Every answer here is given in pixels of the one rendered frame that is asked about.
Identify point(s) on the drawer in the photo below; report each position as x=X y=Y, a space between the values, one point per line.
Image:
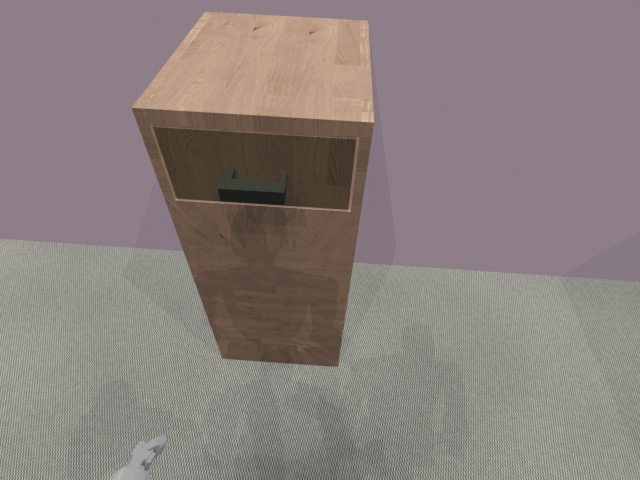
x=319 y=167

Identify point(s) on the handle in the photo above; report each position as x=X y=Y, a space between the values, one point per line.
x=252 y=191

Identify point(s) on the left robot hand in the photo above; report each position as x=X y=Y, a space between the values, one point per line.
x=140 y=460

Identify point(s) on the cabinet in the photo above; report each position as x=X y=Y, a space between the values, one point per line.
x=274 y=280

